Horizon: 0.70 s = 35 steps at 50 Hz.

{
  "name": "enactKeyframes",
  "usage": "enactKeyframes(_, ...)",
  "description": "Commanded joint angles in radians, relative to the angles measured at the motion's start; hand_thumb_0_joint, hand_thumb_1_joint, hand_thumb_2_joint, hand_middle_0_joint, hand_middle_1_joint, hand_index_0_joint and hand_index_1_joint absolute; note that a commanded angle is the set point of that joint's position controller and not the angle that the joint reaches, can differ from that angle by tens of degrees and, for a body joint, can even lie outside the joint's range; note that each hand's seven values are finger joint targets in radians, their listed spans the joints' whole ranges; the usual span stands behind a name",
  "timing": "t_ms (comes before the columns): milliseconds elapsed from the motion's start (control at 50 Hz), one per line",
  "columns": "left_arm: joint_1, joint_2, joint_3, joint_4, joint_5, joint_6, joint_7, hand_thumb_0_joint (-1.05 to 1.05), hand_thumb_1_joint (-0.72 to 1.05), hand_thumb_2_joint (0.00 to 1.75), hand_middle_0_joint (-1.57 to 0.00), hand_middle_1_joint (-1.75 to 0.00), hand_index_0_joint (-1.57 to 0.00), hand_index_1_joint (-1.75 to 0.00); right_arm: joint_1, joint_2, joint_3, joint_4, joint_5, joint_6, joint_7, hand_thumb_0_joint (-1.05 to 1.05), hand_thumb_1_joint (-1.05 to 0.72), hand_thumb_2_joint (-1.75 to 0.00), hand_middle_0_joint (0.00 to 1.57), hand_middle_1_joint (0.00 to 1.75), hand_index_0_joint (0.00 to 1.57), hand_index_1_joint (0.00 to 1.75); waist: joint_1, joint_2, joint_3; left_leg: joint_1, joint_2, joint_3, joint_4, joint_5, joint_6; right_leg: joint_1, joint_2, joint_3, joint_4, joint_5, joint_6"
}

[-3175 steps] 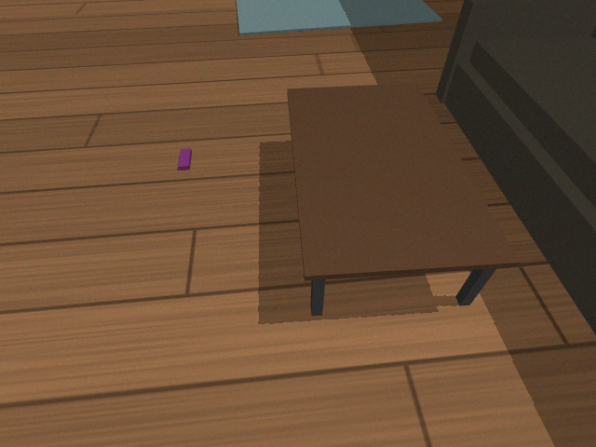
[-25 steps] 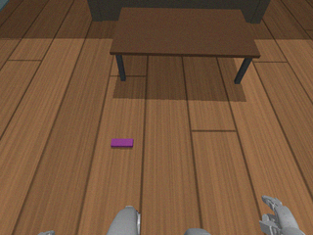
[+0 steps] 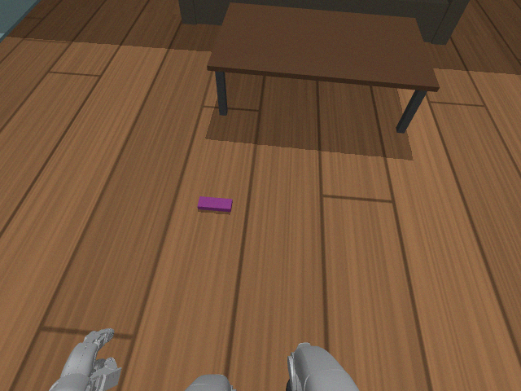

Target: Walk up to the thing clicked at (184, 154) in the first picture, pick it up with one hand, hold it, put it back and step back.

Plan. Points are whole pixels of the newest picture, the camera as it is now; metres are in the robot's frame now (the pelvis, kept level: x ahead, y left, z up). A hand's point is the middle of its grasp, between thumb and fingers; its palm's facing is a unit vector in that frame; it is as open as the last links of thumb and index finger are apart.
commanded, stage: step back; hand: left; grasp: from above
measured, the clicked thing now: (215, 204) +0.89 +0.20 -0.75
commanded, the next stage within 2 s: stand in 1.42 s
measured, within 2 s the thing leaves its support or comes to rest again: neither
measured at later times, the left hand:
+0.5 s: hand out of the picture -0.10 +0.25 -0.13, palm faces -0.01 -0.89 -0.45, open 7.4 cm
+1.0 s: hand out of the picture -0.10 +0.23 -0.14, palm faces +0.02 -0.92 -0.39, open 7.4 cm
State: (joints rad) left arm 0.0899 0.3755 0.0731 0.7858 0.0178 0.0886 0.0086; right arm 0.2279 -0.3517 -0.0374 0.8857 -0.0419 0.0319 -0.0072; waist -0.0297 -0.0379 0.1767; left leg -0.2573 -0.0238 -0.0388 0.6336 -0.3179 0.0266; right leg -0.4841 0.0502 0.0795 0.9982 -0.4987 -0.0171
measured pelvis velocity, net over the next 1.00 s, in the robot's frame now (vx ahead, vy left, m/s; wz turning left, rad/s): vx -0.15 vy -0.04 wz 0.00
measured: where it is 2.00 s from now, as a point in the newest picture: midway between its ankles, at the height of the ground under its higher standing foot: outside the picture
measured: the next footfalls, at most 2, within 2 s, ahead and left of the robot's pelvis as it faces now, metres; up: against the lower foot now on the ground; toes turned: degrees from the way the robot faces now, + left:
right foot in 0.22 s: -0.09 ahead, -0.15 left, +0.00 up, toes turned -3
left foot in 0.56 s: -0.14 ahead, +0.11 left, +0.00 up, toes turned -2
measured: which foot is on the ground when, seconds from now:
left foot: down 0.00-0.26, up 0.28-0.54, down 0.56-0.92, up 0.94-1.00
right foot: up 0.00-0.20, down 0.22-0.60, up 0.62-0.86, down 0.88-1.00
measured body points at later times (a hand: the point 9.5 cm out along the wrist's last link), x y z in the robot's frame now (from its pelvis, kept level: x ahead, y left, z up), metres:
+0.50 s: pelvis -0.16 -0.03 +0.00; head -0.14 -0.05 +0.45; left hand -0.10 +0.30 -0.10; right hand -0.09 -0.35 -0.13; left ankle -0.17 +0.12 -0.68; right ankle -0.13 -0.15 -0.73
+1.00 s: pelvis -0.15 -0.04 +0.00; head -0.15 -0.05 +0.45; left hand -0.10 +0.28 -0.11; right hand -0.10 -0.36 -0.12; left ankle -0.17 +0.10 -0.69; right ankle -0.13 -0.14 -0.73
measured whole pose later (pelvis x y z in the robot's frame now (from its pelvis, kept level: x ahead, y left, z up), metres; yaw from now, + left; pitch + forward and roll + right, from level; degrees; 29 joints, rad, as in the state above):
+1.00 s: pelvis -0.15 -0.04 +0.00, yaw +0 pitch -3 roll +0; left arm 0.25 0.36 0.08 0.98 0.05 -0.04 -0.02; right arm 0.25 -0.39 -0.07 0.97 -0.03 0.02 0.01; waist 0.02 0.04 0.05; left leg -0.33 -0.02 -0.08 0.90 -0.51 0.03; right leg -0.25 0.01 -0.05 0.58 -0.28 -0.04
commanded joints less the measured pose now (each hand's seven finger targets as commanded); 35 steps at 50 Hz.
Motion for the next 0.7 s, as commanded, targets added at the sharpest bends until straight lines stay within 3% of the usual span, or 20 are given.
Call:
enactKeyframes(0, 0.07, 0.198, 0.07, -0.055, -0.014, -0.031, 0.011, 0.0, 0.9, 0.9, -0.2, -0.3, -0.2, -0.3, -0.126, -0.269, -0.065, -0.12, -0.005, -0.032, -0.03, 0.0, -0.9, -0.9, 0.2, 0.3, 0.2, 0.3, 0.071, 0.138, -0.135, -0.067, 0.247, -0.17, -0.214, 0.47, 0.183, 0.034, 0.052, 0.096, 0.268, -0.002, -0.005)
enactKeyframes(60, 0.067, 0.176, 0.061, -0.045, -0.005, -0.043, 0.011, 0.0, 0.9, 0.9, -0.2, -0.3, -0.2, -0.3, -0.067, -0.263, -0.068, -0.106, 0.001, -0.023, -0.023, 0.0, -0.9, -0.9, 0.2, 0.3, 0.2, 0.3, 0.026, 0.187, -0.145, 0.09, 0.234, -0.183, -0.191, 0.435, 0.198, 0.0, 0.032, 0.052, 0.095, -0.029, 0.037)
enactKeyframes(100, 0.089, 0.164, 0.047, -0.045, -0.003, -0.061, 0.016, 0.0, 0.9, 0.9, -0.2, -0.3, -0.2, -0.3, -0.06, -0.264, -0.071, -0.115, 0.006, -0.013, -0.023, 0.0, -0.9, -0.9, 0.2, 0.3, 0.2, 0.3, 0.016, 0.242, -0.205, 0.218, 0.266, -0.177, -0.128, 0.533, 0.227, 0.009, -0.013, 0.007, -0.104, -0.045, 0.052)
enactKeyframes(140, 0.108, 0.166, 0.043, -0.016, -0.002, -0.075, 0.019, 0.0, 0.9, 0.9, -0.2, -0.3, -0.2, -0.3, -0.063, -0.275, -0.072, -0.111, 0.006, 0.001, -0.018, 0.0, -0.9, -0.9, 0.2, 0.3, 0.2, 0.3, 0.005, 0.271, -0.261, 0.235, 0.251, -0.147, -0.083, 0.529, 0.206, 0.087, -0.034, -0.054, -0.308, -0.007, 0.046)
enactKeyframes(200, 0.19, 0.172, 0.048, 0.062, 0.01, -0.093, 0.02, 0.0, 0.9, 0.9, -0.2, -0.3, -0.2, -0.3, -0.108, -0.28, -0.07, -0.11, 0.027, 0.022, -0.01, 0.0, -0.9, -0.9, 0.2, 0.3, 0.2, 0.3, 0.043, 0.234, -0.304, 0.098, 0.187, -0.086, 0.024, 0.351, 0.126, 0.327, -0.026, -0.095, -0.681, 0.298, 0.013)
enactKeyframes(220, 0.181, 0.231, 0.064, 0.068, 0.022, -0.099, 0.02, 0.0, 0.9, 0.9, -0.2, -0.3, -0.2, -0.3, -0.11, -0.23, -0.054, -0.119, 0.035, 0.02, -0.007, 0.0, -0.9, -0.9, 0.2, 0.3, 0.2, 0.3, 0.04, 0.119, -0.279, -0.089, 0.119, -0.068, 0.095, 0.171, 0.074, 0.397, -0.094, 0.07, -0.624, 0.294, -0.019)
enactKeyframes(240, 0.192, 0.325, 0.091, 0.059, 0.031, -0.1, 0.017, 0.0, 0.9, 0.9, -0.2, -0.3, -0.2, -0.3, -0.114, -0.178, -0.039, -0.15, 0.036, 0.014, -0.01, 0.0, -0.9, -0.9, 0.2, 0.3, 0.2, 0.3, 0.053, -0.142, -0.233, -0.352, -0.022, -0.04, 0.214, -0.159, 0.011, 0.425, -0.282, 0.35, -0.647, 0.235, -0.093)
enactKeyframes(260, 0.127, 0.418, 0.102, 0.019, 0.038, -0.097, 0.021, 0.0, 0.9, 0.9, -0.2, -0.3, -0.2, -0.3, -0.173, -0.22, -0.062, -0.154, 0.029, 0.018, -0.027, 0.0, -0.9, -0.9, 0.2, 0.3, 0.2, 0.3, 0.119, -0.218, -0.185, -0.249, -0.027, -0.13, 0.401, -0.306, -0.023, 0.135, -0.482, 0.538, -0.708, 0.223, -0.272)
enactKeyframes(280, 0.049, 0.388, 0.096, 0.003, 0.029, -0.097, 0.026, 0.0, 0.9, 0.9, -0.2, -0.3, -0.2, -0.3, -0.158, -0.265, -0.086, -0.132, 0.03, 0.02, -0.027, 0.0, -0.9, -0.9, 0.2, 0.3, 0.2, 0.3, 0.078, -0.18, -0.099, -0.178, 0.015, -0.18, 0.508, -0.275, -0.028, -0.032, -0.498, 0.527, -0.745, 0.156, -0.279)
enactKeyframes(320, -0.014, 0.272, 0.062, 0.001, 0.024, -0.106, 0.024, 0.0, 0.9, 0.9, -0.2, -0.3, -0.2, -0.3, -0.106, -0.252, -0.073, -0.078, 0.035, 0.017, -0.015, 0.0, -0.9, -0.9, 0.2, 0.3, 0.2, 0.3, 0.015, -0.024, -0.071, -0.188, -0.06, -0.166, 0.537, -0.159, -0.016, 0.059, -0.309, 0.207, -0.633, 0.322, -0.176)
enactKeyframes(340, -0.012, 0.243, 0.062, 0.011, 0.023, -0.108, 0.025, 0.0, 0.9, 0.9, -0.2, -0.3, -0.2, -0.3, -0.072, -0.215, -0.058, -0.065, 0.036, 0.013, -0.013, 0.0, -0.9, -0.9, 0.2, 0.3, 0.2, 0.3, 0.002, -0.054, -0.091, -0.219, -0.071, -0.141, 0.51, -0.114, -0.022, 0.124, -0.256, 0.13, -0.602, 0.35, -0.139)
enactKeyframes(400, 0.1, 0.254, 0.07, 0.03, 0.032, -0.12, 0.017, 0.0, 0.9, 0.9, -0.2, -0.3, -0.2, -0.3, -0.08, -0.226, -0.058, -0.062, 0.022, -0.002, -0.007, 0.0, -0.9, -0.9, 0.2, 0.3, 0.2, 0.3, 0.075, -0.081, -0.125, -0.262, -0.046, -0.103, 0.39, -0.096, -0.048, 0.253, -0.218, 0.159, -0.628, 0.019, -0.125)
enactKeyframes(440, 0.131, 0.261, 0.078, 0.038, 0.039, -0.12, 0.014, 0.0, 0.9, 0.9, -0.2, -0.3, -0.2, -0.3, -0.098, -0.224, -0.057, -0.06, 0.014, -0.014, 0.001, 0.0, -0.9, -0.9, 0.2, 0.3, 0.2, 0.3, 0.106, -0.133, -0.139, -0.287, -0.009, -0.064, 0.226, -0.157, -0.056, 0.356, -0.255, 0.205, -0.653, -0.144, -0.149)
enactKeyframes(500, 0.098, 0.289, 0.083, 0.038, 0.032, -0.109, 0.003, 0.0, 0.9, 0.9, -0.2, -0.3, -0.2, -0.3, -0.065, -0.22, -0.063, -0.039, 0.005, -0.035, 0.016, 0.0, -0.9, -0.9, 0.2, 0.3, 0.2, 0.3, 0.084, -0.194, -0.146, -0.113, 0.038, -0.003, -0.043, -0.263, -0.038, 0.266, -0.327, 0.231, -0.67, -0.206, -0.179)
enactKeyframes(540, 0.082, 0.262, 0.063, 0.039, 0.027, -0.095, -0.001, 0.0, 0.9, 0.9, -0.2, -0.3, -0.2, -0.3, 0.038, -0.218, -0.081, 0.024, 0.001, -0.046, 0.017, 0.0, -0.9, -0.9, 0.2, 0.3, 0.2, 0.3, 0.029, -0.109, -0.159, 0.146, -0.009, 0.032, -0.274, -0.07, -0.004, 0.123, -0.246, 0.108, -0.56, -0.158, -0.113)
enactKeyframes(560, 0.127, 0.204, 0.045, 0.044, 0.024, -0.092, -0.001, 0.0, 0.9, 0.9, -0.2, -0.3, -0.2, -0.3, 0.047, -0.233, -0.094, 0.037, -0.006, -0.052, 0.016, 0.0, -0.9, -0.9, 0.2, 0.3, 0.2, 0.3, 0.035, 0.018, -0.166, 0.259, 0.031, -0.078, -0.311, -0.091, 0.016, 0.012, -0.18, 0.034, -0.426, -0.132, -0.077)
enactKeyframes(580, 0.144, 0.145, 0.029, 0.036, 0.01, -0.095, -0.003, 0.0, 0.9, 0.9, -0.2, -0.3, -0.2, -0.3, 0.071, -0.292, -0.108, 0.032, -0.02, -0.058, 0.011, 0.0, -0.9, -0.9, 0.2, 0.3, 0.2, 0.3, 0.026, 0.222, -0.182, 0.331, 0.217, -0.407, -0.403, -0.328, 0.079, -0.167, -0.075, -0.065, -0.193, -0.092, -0.013)
enactKeyframes(600, 0.046, 0.208, 0.049, 0.04, 0.01, -0.101, 0.0, 0.0, 0.9, 0.9, -0.2, -0.3, -0.2, -0.3, 0.028, -0.387, -0.114, 0.008, -0.012, -0.059, 0.011, 0.0, -0.9, -0.9, 0.2, 0.3, 0.2, 0.3, -0.007, 0.214, -0.091, 0.074, 0.381, -0.638, -0.48, -0.644, 0.206, -0.169, -0.069, -0.073, -0.109, -0.066, 0.004)
enactKeyframes(620, 0.009, 0.275, 0.066, 0.051, 0.016, -0.105, -0.006, 0.0, 0.9, 0.9, -0.2, -0.3, -0.2, -0.3, -0.021, -0.387, -0.116, 0.004, 0.001, -0.062, 0.013, 0.0, -0.9, -0.9, 0.2, 0.3, 0.2, 0.3, 0.002, 0.166, -0.001, -0.12, 0.392, -0.607, -0.511, -0.682, 0.227, -0.066, -0.101, -0.005, -0.052, -0.051, -0.003)
enactKeyframes(680, 0.109, 0.216, 0.054, 0.088, 0.002, -0.113, -0.025, 0.0, 0.9, 0.9, -0.2, -0.3, -0.2, -0.3, -0.086, -0.268, -0.078, -0.013, -0.005, -0.079, 0.011, 0.0, -0.9, -0.9, 0.2, 0.3, 0.2, 0.3, 0.05, 0.157, -0.019, -0.002, 0.22, -0.301, -0.427, -0.33, 0.132, -0.035, -0.084, -0.032, -0.125, 0.1, -0.007)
